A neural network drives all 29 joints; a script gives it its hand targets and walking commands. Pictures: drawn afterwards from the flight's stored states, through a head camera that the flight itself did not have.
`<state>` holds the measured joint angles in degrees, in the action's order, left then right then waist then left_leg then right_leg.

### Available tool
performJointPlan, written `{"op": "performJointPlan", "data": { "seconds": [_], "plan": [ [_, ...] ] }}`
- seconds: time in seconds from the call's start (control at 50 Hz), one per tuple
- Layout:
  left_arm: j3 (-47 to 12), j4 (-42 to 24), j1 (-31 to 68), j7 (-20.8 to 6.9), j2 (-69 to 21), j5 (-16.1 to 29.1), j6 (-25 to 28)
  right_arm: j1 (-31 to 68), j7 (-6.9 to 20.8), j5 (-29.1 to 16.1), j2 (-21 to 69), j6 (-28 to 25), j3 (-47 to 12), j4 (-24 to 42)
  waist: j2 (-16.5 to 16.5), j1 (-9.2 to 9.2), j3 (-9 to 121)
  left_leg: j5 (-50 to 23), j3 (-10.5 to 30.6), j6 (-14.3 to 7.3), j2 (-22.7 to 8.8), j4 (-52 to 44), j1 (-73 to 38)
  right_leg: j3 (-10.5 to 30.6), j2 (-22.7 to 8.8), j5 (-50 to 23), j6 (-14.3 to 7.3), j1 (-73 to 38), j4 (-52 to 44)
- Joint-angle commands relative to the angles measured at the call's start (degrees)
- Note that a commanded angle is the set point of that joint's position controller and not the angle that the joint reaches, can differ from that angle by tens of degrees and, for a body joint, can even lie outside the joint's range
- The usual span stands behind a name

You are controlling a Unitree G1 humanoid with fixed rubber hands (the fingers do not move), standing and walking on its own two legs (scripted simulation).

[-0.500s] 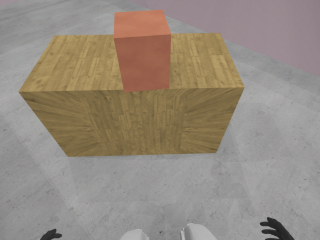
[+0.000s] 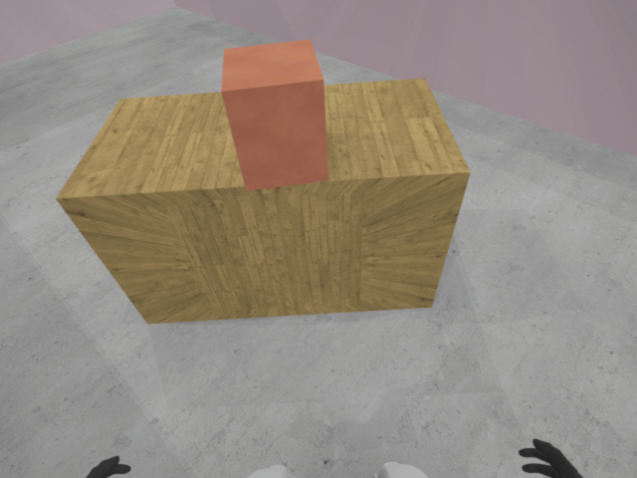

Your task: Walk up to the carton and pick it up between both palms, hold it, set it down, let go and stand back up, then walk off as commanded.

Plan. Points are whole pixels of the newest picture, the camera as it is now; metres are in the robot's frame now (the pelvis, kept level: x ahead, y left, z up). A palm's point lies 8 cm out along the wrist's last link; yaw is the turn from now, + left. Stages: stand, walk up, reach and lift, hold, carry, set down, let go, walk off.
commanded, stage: walk up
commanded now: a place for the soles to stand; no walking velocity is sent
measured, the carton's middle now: (277, 116) +0.89 +0.11 +0.00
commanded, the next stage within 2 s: none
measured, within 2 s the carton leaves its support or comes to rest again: neither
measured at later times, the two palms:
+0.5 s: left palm out of the picture +0.13 +0.31 -0.07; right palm out of the picture +0.13 -0.28 -0.10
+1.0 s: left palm out of the picture +0.13 +0.42 -0.08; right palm (459, 398) +0.26 -0.17 -0.09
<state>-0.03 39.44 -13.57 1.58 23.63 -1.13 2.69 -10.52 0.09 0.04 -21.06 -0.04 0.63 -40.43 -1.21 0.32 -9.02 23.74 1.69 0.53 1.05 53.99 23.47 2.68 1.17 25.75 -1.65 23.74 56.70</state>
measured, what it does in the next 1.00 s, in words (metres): walks ahead: left foot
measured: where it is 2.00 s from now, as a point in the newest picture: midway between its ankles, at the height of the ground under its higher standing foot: (310, 443)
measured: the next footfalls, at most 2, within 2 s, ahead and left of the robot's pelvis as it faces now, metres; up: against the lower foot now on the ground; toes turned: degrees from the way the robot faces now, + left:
left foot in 0.92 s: +0.27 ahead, +0.20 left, +0.00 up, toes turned +2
right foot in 1.52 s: +0.35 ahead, -0.08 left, +0.00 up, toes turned +2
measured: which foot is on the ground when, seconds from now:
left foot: down 0.00-0.60, up 0.62-0.90, down 0.92-1.00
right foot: down 0.00-0.94, up 0.96-1.00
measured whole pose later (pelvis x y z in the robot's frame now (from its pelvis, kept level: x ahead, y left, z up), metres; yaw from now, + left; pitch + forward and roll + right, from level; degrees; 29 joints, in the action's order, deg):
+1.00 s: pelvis +0.11 +0.11 -0.01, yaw +3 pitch -4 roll -2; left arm 0.0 39.5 -25.2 0.5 23.6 -0.5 5.8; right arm -13.5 3.3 0.0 -23.1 -5.2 0.6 -40.8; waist -3.6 -2.0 -3.6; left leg 18.0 0.0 -2.1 0.7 56.2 33.9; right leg 2.8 -4.7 31.0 0.1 20.5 65.7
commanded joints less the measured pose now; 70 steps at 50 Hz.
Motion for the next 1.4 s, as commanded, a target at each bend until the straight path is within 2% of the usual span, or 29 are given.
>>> {"op": "performJointPlan", "data": {
  "seconds": [0.0, 0.08, 0.14, 0.2, 0.24, 0.3, 0.34, 0.38, 0.44, 0.46, 0.48, 0.54, 0.56, 0.58, 0.6, 0.64, 0.74, 0.84, 0.86, 0.9, 0.92, 0.94, 0.96, 1.0, 1.02, 1.06, 1.12, 1.34, 1.38],
  "plan": [
    [6.3, 1.2, 4.1, -0.1, 17.8, -0.6, 1.9, 0.9, 0.3, 1.4, -15.7, -1.1, 6.8, -1.5, 8.9, -0.17, 4.0, 5.0, 0.2, -3.4, -0.9, 4.1, -0.8, 28.7, -16.5, 26.5, -10.5, 10.7, -37.7],
    [5.0, -0.7, 8.7, 0.0, 13.2, -0.1, 1.4, -4.9, 0.3, 1.4, -15.1, -2.3, 6.8, -2.8, 2.6, 3.6, 3.8, 4.3, 5.1, -5.2, -3.1, -10.4, -10.0, 18.5, -10.5, 16.8, -6.4, 17.7, -26.0],
    [4.9, 1.1, 2.6, -0.4, 11.6, 0.8, 0.6, 0.7, -0.1, 1.7, -18.0, -3.0, 6.7, -1.0, -5.6, 0.56, 2.0, 22.5, 27.3, -12.7, -13.4, -31.7, 2.9, 0.6, -0.4, 4.8, -0.8, 7.7, -3.7],
    [6.4, 2.2, -2.8, -0.7, 12.6, 1.0, 1.1, 6.6, -0.2, 1.9, -18.9, -3.0, 6.3, 1.4, -6.2, -3.2, 5.0, 11.8, 25.6, -14.2, -14.5, -28.0, 8.4, -0.6, -2.3, 2.1, -0.7, -3.2, -4.8],
    [6.2, 3.2, -4.0, -0.5, 13.8, 0.1, 2.1, 5.4, -0.3, 0.6, -15.5, -2.2, 5.4, 1.2, 1.3, -3.69, 4.9, 6.0, 13.7, -8.2, -7.9, -17.2, 11.3, 7.1, -4.2, 2.7, -3.6, -5.6, -20.2],
    [6.7, 0.5, 1.6, 0.0, 18.7, -0.2, 2.5, 1.6, -0.6, 0.3, -14.9, -0.9, 6.0, -0.4, 7.6, -1.16, 7.4, 5.9, 2.0, -3.0, -1.6, 2.9, 6.1, 32.8, -19.0, 8.4, -10.5, -0.8, -34.8],
    [5.9, -0.6, 6.1, 0.1, 16.8, 0.0, 2.3, -1.4, 0.0, 0.6, -14.6, -1.7, 6.4, -0.8, 4.3, 1.51, 6.5, 3.0, 1.8, -3.5, -2.0, -1.9, -1.5, 26.7, -16.5, 2.2, -11.5, 4.9, -29.3],
    [5.1, -0.2, 6.8, 0.2, 13.4, 0.8, 2.0, -3.5, -0.1, 1.1, -14.8, -2.5, 6.0, -1.6, 0.8, 2.56, 8.4, -4.9, 5.3, -4.5, -3.4, -10.9, -8.0, 17.9, -11.5, -4.4, -7.1, 8.9, -21.1],
    [4.8, 1.1, 1.4, 0.1, 11.9, 1.4, 1.1, 1.5, 0.0, 0.3, -17.5, -3.2, 6.1, 0.1, -2.9, -1.29, 11.1, -6.9, 23.1, -13.0, -14.0, -21.8, -2.3, 0.9, -1.6, -4.8, -0.9, 2.0, -5.2],
    [7.0, 0.1, -3.9, -0.8, 16.4, 0.6, 3.1, -5.2, 1.5, 0.9, -21.6, -3.7, 8.3, 1.0, -4.2, 0.14, 13.5, 24.6, 29.0, -16.0, -14.7, -23.8, -4.5, 1.2, -1.8, 17.9, -3.8, 5.7, -5.3],
    [7.4, 0.6, -4.0, -1.5, 17.4, 0.7, 3.3, -5.3, 2.1, 1.8, -23.2, -3.6, 9.2, 0.9, -8.7, 0.67, 9.2, 40.5, 33.2, -16.9, -15.8, -28.4, -1.4, 1.5, -2.4, 22.2, -4.2, 9.5, -4.8],
    [8.7, 4.0, -13.7, -1.8, 18.4, 0.0, 4.8, 2.1, 2.3, 2.5, -18.8, -2.7, 8.4, 2.6, -1.4, -5.5, 3.1, 32.0, 18.0, -9.7, -7.6, -17.7, 19.1, 10.9, -6.4, 25.5, -7.0, -8.4, -23.1],
    [9.7, 6.0, -22.2, -1.2, 20.8, 0.2, 5.3, 6.4, 2.4, 2.1, -15.7, -2.6, 7.9, 3.7, 11.2, -10.32, 2.3, 19.8, 4.2, -4.7, 0.6, 2.1, 31.8, 27.5, -13.0, 32.1, -9.4, -22.5, -36.5],
    [9.7, 6.1, -20.9, -0.5, 22.5, 0.4, 5.5, 9.3, 1.9, 1.6, -13.5, -2.8, 6.8, 4.6, 11.7, -10.76, 0.3, 8.3, 3.5, -3.3, 2.6, 12.7, 39.1, 47.4, -21.9, 32.9, -9.3, -24.6, -45.9],
    [9.5, 4.5, -17.8, 0.1, 23.2, 0.7, 5.8, 9.4, 1.6, 1.6, -16.9, -3.2, 7.1, 4.6, 3.4, -8.7, 0.0, 5.5, 8.5, -3.1, -0.3, 13.9, 39.4, 50.8, -25.5, 25.9, -10.6, -26.0, -45.5],
    [9.4, 3.0, -12.9, 0.5, 21.7, 0.4, 6.0, 4.3, 2.3, 0.8, -17.8, -3.4, 7.1, 2.3, 2.9, -4.79, 3.3, 2.2, 5.0, -3.5, -3.2, 14.5, 33.8, 41.1, -21.3, 14.4, -8.2, -24.4, -40.1],
    [9.1, -0.2, -11.3, 0.1, 21.6, -0.1, 5.8, 4.1, 3.1, 1.0, -16.5, -3.9, 7.7, 3.2, 10.9, -3.73, 0.8, -0.4, 3.2, -2.8, -6.4, 10.2, 27.2, 31.9, -19.2, 17.7, -15.5, -9.4, -36.2],
    [8.3, -1.4, -6.5, -0.4, 20.6, 0.5, 5.7, 0.4, 3.6, 0.1, -15.8, -5.3, 7.6, 1.4, 11.2, -1.05, 3.7, -10.1, -0.8, -3.2, -5.2, -2.7, 6.8, 20.3, -17.5, 5.8, -13.5, 2.8, -29.3],
    [7.4, -2.2, -3.4, -0.4, 19.4, 0.2, 5.5, -5.0, 3.4, 0.2, -15.6, -5.6, 8.4, -0.1, 11.2, 2.9, 3.9, -12.2, -2.8, -3.9, -3.6, -6.8, -3.7, 14.6, -15.4, 2.5, -11.7, 10.4, -25.3],
    [5.2, -1.6, -6.9, -0.7, 12.1, 0.0, 5.2, -20.9, 2.4, 0.9, -19.3, -6.4, 10.0, -4.1, -3.2, 10.09, 14.7, -2.5, 2.5, -4.8, -1.0, -14.0, -29.8, 2.5, -8.4, -16.8, -6.5, 19.8, 7.3],
    [3.8, -2.1, -10.5, -1.1, 6.7, 1.1, 5.0, -24.0, 1.4, 1.3, -22.5, -6.9, 10.1, -3.4, -15.7, 9.55, 17.2, 18.1, 30.0, -6.2, -15.3, -28.3, -30.6, -0.6, -1.0, 1.8, -1.5, 28.9, 24.0],
    [4.6, -1.1, -13.1, -1.0, 12.8, 1.7, 4.2, -17.4, 1.3, -0.1, -24.8, -6.7, 10.4, -1.0, -8.7, 5.65, 16.6, 38.2, 50.9, -8.2, -21.8, -42.3, -24.1, 2.0, -0.1, 2.0, -1.0, 28.7, 25.2],
    [5.4, 0.9, -11.9, -0.9, 16.7, 1.4, 3.5, -11.3, 1.0, -1.0, -25.5, -6.3, 10.0, -0.2, -4.6, 3.9, 8.0, 45.2, 54.5, -6.2, -23.1, -47.4, -12.6, 3.8, -2.4, -1.4, -1.3, 25.8, 26.7],
    [6.6, 3.4, -12.6, -1.1, 17.8, 1.5, 2.2, -5.9, 1.0, -0.6, -22.5, -6.1, 9.0, -0.8, -1.8, -0.41, -0.8, 38.1, 41.8, -3.5, -19.7, -45.7, -0.5, 2.0, -5.8, -5.3, -0.8, 20.6, 22.7],
    [7.1, 4.1, -15.6, -1.4, 16.9, 1.6, 1.9, -6.0, 1.1, -0.4, -22.2, -5.9, 9.0, -0.7, -6.7, -0.94, 1.8, 32.6, 36.2, -2.9, -17.2, -45.3, -1.9, 0.6, -6.1, -5.6, -0.5, 17.1, 19.6],
    [7.4, 4.0, -15.2, -1.8, 16.1, 1.0, 1.7, -5.8, 1.3, -0.1, -19.1, -6.0, 8.2, -0.7, -6.0, -0.83, 2.2, 29.7, 33.1, -3.2, -16.0, -45.6, -2.7, 1.3, -6.0, -8.5, 0.0, 14.8, 15.3],
    [7.5, 3.1, -13.2, -2.2, 15.3, 0.7, 1.4, -6.3, 1.5, 0.3, -19.7, -5.8, 8.0, -0.4, -7.9, -0.77, 1.2, 26.6, 26.4, -8.0, -14.4, -42.7, -3.2, 1.1, -6.2, -9.2, 0.4, 15.2, 9.4],
    [7.0, 0.5, -5.9, -2.6, 14.0, -0.3, 2.5, -12.5, 2.0, 0.2, -19.7, -5.0, 8.5, 1.1, -6.1, 4.87, 7.0, 12.7, 20.1, -13.8, -17.0, -37.2, -19.1, -2.9, -6.8, -5.1, 1.4, 15.7, -9.8],
    [7.2, 0.5, -7.9, -2.5, 14.2, 0.1, 3.0, -10.2, 2.4, 0.8, -21.4, -4.4, 8.8, 1.5, -11.0, 3.51, 6.5, 16.3, 17.5, -14.7, -15.7, -36.0, -13.4, -4.6, -6.1, -2.7, 1.0, 11.0, -13.7]
  ]
}}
